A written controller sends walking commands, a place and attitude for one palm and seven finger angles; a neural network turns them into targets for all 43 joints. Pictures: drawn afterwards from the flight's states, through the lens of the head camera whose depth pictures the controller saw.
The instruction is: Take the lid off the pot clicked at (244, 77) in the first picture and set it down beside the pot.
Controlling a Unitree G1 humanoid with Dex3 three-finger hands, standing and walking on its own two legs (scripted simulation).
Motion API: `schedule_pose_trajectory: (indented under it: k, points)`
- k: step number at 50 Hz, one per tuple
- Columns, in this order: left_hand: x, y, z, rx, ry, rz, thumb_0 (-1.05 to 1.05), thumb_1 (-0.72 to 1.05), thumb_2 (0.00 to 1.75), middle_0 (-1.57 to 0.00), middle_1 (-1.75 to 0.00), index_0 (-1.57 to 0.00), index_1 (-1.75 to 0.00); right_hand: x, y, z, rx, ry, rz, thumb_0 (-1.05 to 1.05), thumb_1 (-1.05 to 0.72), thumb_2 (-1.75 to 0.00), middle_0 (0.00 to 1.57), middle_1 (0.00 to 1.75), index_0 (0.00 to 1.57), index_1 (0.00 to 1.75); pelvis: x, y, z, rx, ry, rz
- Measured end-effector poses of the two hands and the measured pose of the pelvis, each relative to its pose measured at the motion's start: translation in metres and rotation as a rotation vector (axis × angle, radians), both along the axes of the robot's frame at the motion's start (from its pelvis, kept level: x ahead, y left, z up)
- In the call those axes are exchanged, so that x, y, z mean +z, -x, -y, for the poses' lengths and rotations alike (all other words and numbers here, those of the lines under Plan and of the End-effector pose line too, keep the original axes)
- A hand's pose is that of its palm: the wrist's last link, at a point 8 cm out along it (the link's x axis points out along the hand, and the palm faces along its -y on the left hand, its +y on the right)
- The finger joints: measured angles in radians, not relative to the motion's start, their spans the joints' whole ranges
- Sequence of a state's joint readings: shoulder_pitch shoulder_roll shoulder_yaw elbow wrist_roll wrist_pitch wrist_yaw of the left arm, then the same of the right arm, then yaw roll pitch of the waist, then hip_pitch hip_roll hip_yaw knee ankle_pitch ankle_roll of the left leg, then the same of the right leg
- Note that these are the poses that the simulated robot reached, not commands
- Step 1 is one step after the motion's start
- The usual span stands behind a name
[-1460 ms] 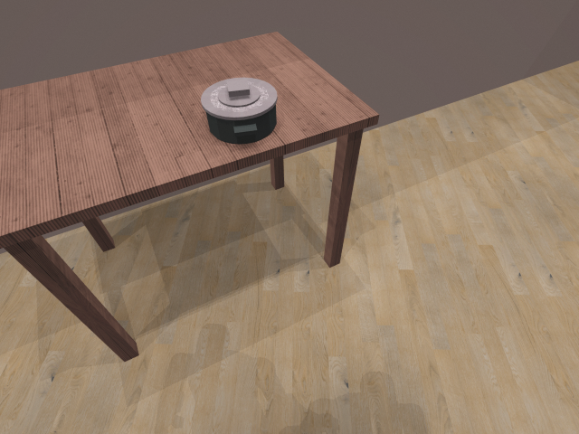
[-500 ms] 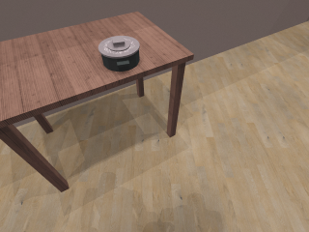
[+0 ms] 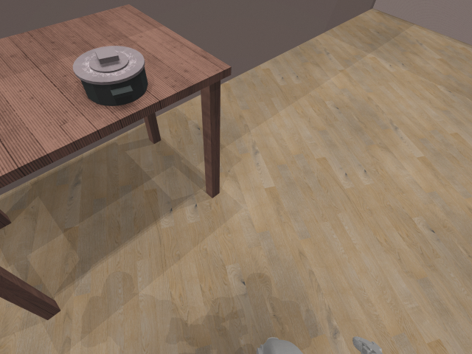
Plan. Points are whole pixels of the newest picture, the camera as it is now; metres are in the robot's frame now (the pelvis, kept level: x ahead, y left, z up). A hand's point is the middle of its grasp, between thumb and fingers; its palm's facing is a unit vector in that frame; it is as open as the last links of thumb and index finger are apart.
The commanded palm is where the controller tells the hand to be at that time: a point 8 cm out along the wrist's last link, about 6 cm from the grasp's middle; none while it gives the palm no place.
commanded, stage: walk to a spot facing it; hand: left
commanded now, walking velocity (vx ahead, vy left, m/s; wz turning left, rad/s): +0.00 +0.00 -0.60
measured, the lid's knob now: (107, 55) +0.78 +0.42 +0.06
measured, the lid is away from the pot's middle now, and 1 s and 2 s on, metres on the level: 0.00 0.00 0.00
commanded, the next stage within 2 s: turn to face it in 1.26 s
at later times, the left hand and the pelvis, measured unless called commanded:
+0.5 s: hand out of the picture +0.14 +0.16 -0.17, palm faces -0.28 -0.94 -0.20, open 7.4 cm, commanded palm none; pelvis +0.05 -0.02 +0.00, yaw -19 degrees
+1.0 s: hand (286, 224) +0.44 -0.10 -0.16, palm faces -0.65 -0.73 -0.20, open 7.4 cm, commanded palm none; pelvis +0.19 -0.14 -0.02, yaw -35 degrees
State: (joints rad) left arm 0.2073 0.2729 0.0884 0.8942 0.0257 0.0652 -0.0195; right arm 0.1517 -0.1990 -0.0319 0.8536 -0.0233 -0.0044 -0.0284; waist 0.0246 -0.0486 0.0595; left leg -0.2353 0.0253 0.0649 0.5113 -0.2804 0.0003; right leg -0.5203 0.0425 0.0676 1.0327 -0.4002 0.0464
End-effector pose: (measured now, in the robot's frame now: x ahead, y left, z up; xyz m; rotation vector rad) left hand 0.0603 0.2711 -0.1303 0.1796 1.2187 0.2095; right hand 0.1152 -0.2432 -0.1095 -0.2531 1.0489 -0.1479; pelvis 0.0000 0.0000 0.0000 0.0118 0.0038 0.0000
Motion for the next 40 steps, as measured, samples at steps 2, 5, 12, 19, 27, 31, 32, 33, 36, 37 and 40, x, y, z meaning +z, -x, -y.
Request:
schedule_pose_trajectory:
  k: [2, 5, 12, 19, 27, 31, 32, 33, 36, 37, 40]
  points:
    - [0.006, -0.013, 0.001, -0.033, -0.002, 0.019, 0.0, 0.9, 0.89, -0.2, -0.3, -0.2, -0.3, -0.001, 0.012, 0.002, -0.022, -0.009, -0.02, 0.01, -0.91, -0.9, 0.2, 0.3, 0.2, 0.3, 0.002, 0.0, 0.001, -0.027, 0.008, 0.0]
    - [0.012, -0.032, 0.01, -0.099, -0.011, 0.029, 0.0, 0.91, 0.89, -0.2, -0.3, -0.2, -0.3, -0.007, 0.033, 0.01, -0.073, -0.028, -0.046, 0.01, -0.9, -0.9, 0.2, 0.3, 0.2, 0.3, 0.003, 0.0, 0.006, -0.073, 0.016, 0.0]
    - [0.008, -0.07, 0.048, -0.236, -0.039, 0.075, 0.0, 0.9, 0.89, -0.2, -0.3, -0.2, -0.3, -0.039, 0.097, 0.049, -0.216, -0.049, -0.164, 0.01, -0.9, -0.9, 0.2, 0.3, 0.2, 0.3, -0.014, -0.001, 0.027, -0.159, 0.023, -0.001]
    - [0.009, -0.067, 0.067, -0.29, 0.001, -0.001, 0.0, 0.9, 0.89, -0.2, -0.3, -0.2, -0.3, -0.019, 0.11, 0.063, -0.304, -0.028, -0.178, 0.01, -0.91, -0.9, 0.2, 0.3, 0.2, 0.3, 0.0, -0.021, 0.029, -0.238, 0.005, 0.002]
    - [-0.017, -0.101, 0.057, -0.364, 0.05, -0.097, 0.0, 0.9, 0.89, -0.2, -0.3, -0.21, -0.3, -0.005, 0.08, 0.045, -0.393, 0.023, -0.045, 0.01, -0.91, -0.9, 0.2, 0.3, 0.2, 0.3, -0.008, -0.063, 0.016, -0.358, 0.016, -0.004]
    - [-0.013, -0.152, 0.069, -0.437, 0.061, -0.076, 0.01, 0.9, 0.89, -0.2, -0.3, -0.2, -0.3, 0.0, 0.093, 0.023, -0.467, -0.004, -0.082, 0.01, -0.91, -0.9, 0.2, 0.3, 0.2, 0.3, 0.0, -0.084, 0.019, -0.411, 0.019, -0.001]
    - [-0.01, -0.167, 0.074, -0.456, 0.067, -0.058, 0.01, 0.9, 0.89, -0.2, -0.3, -0.2, -0.3, 0.0, 0.098, 0.017, -0.487, -0.017, -0.106, 0.01, -0.91, -0.9, 0.2, 0.3, 0.2, 0.3, 0.003, -0.089, 0.021, -0.424, 0.019, -0.003]
    - [-0.006, -0.182, 0.081, -0.474, 0.072, -0.038, 0.01, 0.9, 0.89, -0.2, -0.3, -0.2, -0.3, 0.001, 0.103, 0.011, -0.508, -0.032, -0.13, 0.01, -0.91, -0.9, 0.2, 0.3, 0.2, 0.3, 0.006, -0.095, 0.023, -0.436, 0.019, -0.006]
    - [0.003, -0.226, 0.107, -0.534, 0.086, 0.012, 0.01, 0.91, 0.89, -0.19, -0.3, -0.2, -0.3, 0.0, 0.118, -0.005, -0.578, -0.078, -0.202, 0.01, -0.91, -0.9, 0.2, 0.3, 0.2, 0.3, 0.011, -0.112, 0.032, -0.479, 0.021, -0.013]
    - [0.006, -0.241, 0.118, -0.558, 0.089, 0.024, 0.01, 0.91, 0.89, -0.19, -0.3, -0.2, -0.3, -0.001, 0.123, -0.01, -0.604, -0.094, -0.225, 0.01, -0.91, -0.9, 0.2, 0.3, 0.2, 0.3, 0.011, -0.118, 0.035, -0.492, 0.021, -0.014]
    - [0.009, -0.283, 0.156, -0.637, 0.097, 0.051, 0.0, 0.91, 0.89, -0.19, -0.3, -0.2, -0.3, -0.005, 0.138, -0.024, -0.681, -0.143, -0.295, 0.01, -0.91, -0.9, 0.2, 0.3, 0.2, 0.3, 0.011, -0.135, 0.049, -0.532, 0.018, -0.015]
